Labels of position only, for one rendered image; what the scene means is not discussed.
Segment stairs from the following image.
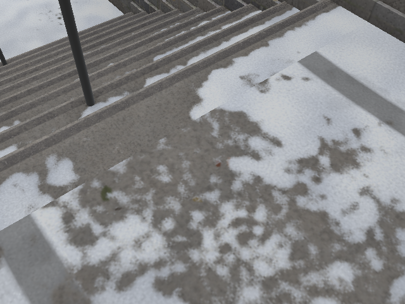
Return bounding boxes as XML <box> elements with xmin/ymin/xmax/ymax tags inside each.
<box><xmin>0</xmin><ymin>1</ymin><xmax>300</xmax><ymax>158</ymax></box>

